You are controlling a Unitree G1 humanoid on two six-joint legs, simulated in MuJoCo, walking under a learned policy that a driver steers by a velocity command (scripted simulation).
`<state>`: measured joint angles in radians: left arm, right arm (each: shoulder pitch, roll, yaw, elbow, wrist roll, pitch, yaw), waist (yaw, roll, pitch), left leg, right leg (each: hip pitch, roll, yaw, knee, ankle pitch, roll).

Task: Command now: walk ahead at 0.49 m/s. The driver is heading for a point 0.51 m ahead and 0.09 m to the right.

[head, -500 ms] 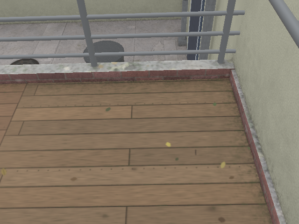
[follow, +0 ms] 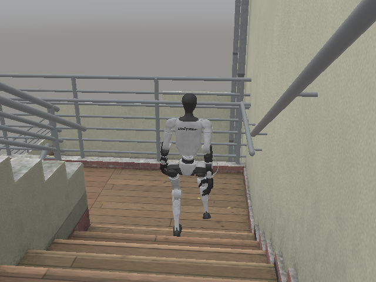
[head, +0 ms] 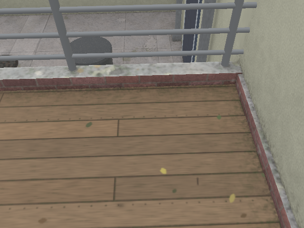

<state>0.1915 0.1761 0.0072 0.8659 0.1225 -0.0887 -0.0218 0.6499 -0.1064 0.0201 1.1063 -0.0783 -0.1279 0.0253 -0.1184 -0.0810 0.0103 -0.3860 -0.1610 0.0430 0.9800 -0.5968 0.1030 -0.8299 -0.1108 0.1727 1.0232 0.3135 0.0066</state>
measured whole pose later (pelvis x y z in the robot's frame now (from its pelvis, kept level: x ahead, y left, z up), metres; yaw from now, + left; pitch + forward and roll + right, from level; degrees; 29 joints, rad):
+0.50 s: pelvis +0.32 -0.06 -0.10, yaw -1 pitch +3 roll -2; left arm 0.41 0.21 0.03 1.00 -0.02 -0.06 0.02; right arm 0.06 -0.22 -0.03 0.83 0.01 -0.09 -0.01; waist 0.05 0.02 -0.04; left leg -0.70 0.06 -0.05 0.67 0.06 -0.01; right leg -0.18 0.04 -0.06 0.45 -0.33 -0.04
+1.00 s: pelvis +0.46 -0.03 -0.09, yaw -1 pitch +2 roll +0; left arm 0.22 0.19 0.03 1.04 0.01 -0.01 0.05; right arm 0.18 -0.19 -0.04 0.93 0.00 -0.03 -0.04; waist 0.00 0.01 -0.01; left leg -0.33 -0.04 0.01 0.47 -0.17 0.04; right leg -0.29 -0.03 0.00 0.52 -0.26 0.01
